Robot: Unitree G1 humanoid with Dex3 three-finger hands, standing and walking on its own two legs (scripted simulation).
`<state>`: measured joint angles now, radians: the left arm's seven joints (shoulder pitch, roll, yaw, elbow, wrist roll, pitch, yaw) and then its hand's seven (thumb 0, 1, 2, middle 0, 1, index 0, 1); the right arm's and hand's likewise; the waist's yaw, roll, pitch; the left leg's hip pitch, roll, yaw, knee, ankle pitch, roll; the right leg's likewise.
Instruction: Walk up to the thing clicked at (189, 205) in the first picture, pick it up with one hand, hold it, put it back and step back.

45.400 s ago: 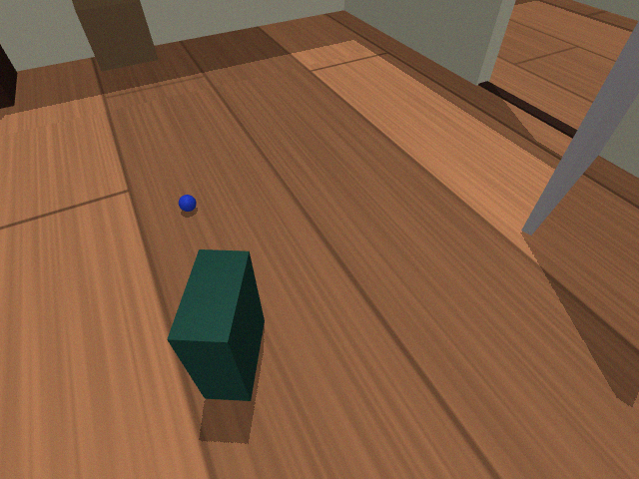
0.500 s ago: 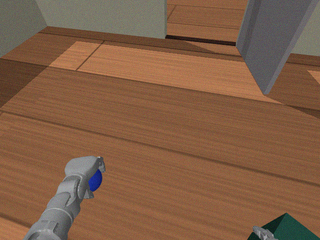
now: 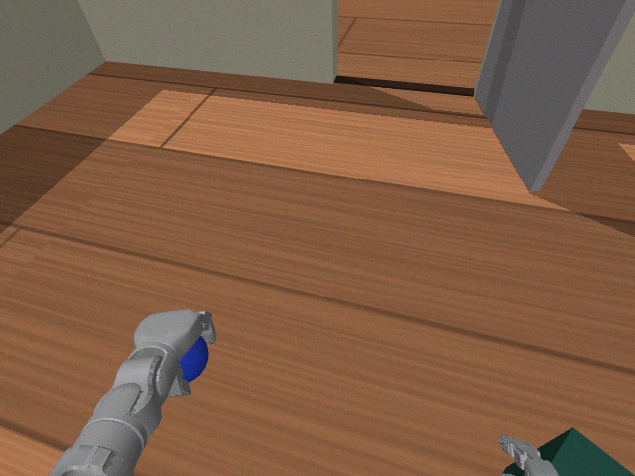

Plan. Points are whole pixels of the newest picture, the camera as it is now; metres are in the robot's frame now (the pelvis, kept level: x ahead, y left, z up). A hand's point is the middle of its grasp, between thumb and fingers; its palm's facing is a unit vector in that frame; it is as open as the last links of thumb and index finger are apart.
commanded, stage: hold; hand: left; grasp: from above
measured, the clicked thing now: (181, 356) +0.32 +0.23 -0.07
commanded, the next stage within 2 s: crouch in 0.96 s
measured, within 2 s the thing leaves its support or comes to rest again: neither
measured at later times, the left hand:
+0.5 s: hand (176, 362) +0.29 +0.22 -0.04, palm faces -0.46 -0.06 -0.89, open 9.8 cm
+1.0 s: hand (177, 365) +0.29 +0.22 -0.04, palm faces -0.45 -0.06 -0.89, open 9.8 cm
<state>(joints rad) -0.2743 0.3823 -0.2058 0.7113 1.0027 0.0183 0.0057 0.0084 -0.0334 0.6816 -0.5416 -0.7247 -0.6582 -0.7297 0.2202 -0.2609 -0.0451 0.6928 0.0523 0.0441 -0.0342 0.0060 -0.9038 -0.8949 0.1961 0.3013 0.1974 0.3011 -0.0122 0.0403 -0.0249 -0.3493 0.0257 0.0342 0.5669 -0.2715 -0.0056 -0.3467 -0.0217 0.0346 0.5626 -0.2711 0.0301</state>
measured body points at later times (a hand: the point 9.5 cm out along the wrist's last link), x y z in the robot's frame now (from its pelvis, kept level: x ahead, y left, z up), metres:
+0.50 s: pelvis +0.00 +0.00 +0.00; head +0.01 -0.02 +0.45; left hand +0.31 +0.22 +0.02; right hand +0.15 -0.26 -0.11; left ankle +0.01 +0.12 -0.73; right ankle +0.01 -0.14 -0.73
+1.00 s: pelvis +0.00 +0.00 +0.01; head +0.01 -0.02 +0.46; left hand +0.31 +0.22 +0.02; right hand +0.14 -0.26 -0.11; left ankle +0.01 +0.12 -0.73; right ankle +0.01 -0.14 -0.73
